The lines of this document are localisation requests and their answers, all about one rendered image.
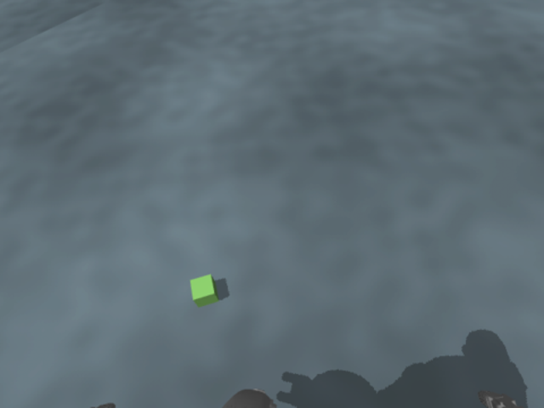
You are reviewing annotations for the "cube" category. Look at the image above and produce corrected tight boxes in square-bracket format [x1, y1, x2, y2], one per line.
[190, 275, 219, 307]

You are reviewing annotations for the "right robot hand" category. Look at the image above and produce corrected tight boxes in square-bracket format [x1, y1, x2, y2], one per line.
[478, 391, 524, 408]

